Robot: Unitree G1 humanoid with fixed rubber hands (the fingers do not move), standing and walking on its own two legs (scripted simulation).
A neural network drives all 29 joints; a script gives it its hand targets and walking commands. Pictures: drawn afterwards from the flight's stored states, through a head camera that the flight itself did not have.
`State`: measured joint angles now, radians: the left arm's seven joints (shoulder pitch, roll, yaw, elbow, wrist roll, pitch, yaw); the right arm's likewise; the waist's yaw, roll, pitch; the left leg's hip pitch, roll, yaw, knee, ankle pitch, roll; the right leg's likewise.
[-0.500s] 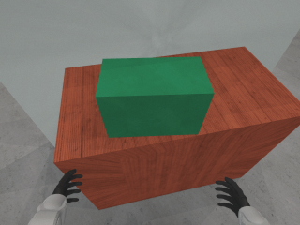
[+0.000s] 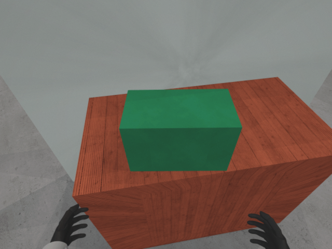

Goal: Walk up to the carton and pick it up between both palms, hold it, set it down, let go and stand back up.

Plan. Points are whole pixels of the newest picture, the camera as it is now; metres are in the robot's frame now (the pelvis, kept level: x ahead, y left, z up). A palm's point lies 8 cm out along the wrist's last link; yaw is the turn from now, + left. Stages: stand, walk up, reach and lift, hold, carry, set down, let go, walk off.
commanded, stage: reach and lift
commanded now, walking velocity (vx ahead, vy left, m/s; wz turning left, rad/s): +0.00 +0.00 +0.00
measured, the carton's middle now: (178, 130) +0.48 -0.04 +0.01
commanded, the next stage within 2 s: none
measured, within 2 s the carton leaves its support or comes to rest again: neither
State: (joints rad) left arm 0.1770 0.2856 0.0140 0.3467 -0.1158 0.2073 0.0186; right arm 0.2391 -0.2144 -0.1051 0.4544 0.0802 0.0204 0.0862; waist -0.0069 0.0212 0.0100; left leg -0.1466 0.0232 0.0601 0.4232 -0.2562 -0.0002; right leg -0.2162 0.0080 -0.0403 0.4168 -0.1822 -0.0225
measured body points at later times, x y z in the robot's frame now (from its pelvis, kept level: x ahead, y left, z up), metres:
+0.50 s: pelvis +0.02 +0.02 +0.00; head +0.03 +0.01 +0.45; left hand +0.23 +0.26 -0.01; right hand +0.23 -0.27 -0.02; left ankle -0.02 +0.12 -0.74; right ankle +0.03 -0.10 -0.74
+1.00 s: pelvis +0.00 +0.00 +0.00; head +0.00 +0.00 +0.45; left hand +0.30 +0.24 +0.02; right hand +0.29 -0.29 +0.03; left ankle -0.02 +0.12 -0.74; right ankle +0.03 -0.10 -0.74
